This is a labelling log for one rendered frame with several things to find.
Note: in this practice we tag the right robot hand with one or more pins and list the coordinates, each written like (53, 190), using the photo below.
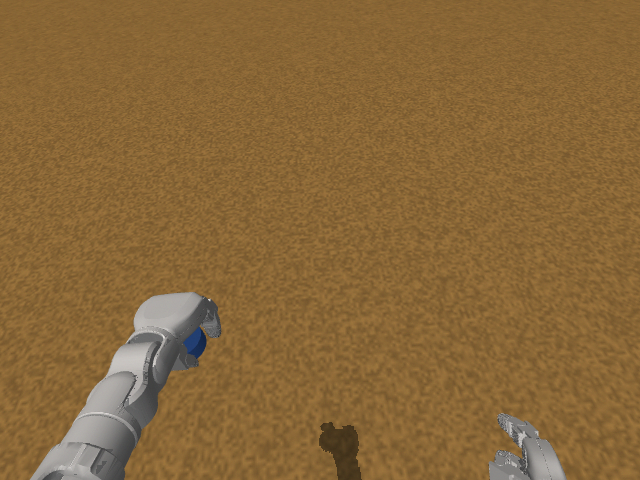
(539, 460)

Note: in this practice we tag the left robot hand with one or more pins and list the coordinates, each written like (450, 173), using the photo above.
(180, 314)

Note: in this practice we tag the tin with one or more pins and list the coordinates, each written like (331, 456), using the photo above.
(196, 343)

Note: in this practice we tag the left robot arm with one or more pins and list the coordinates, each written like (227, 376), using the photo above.
(102, 437)

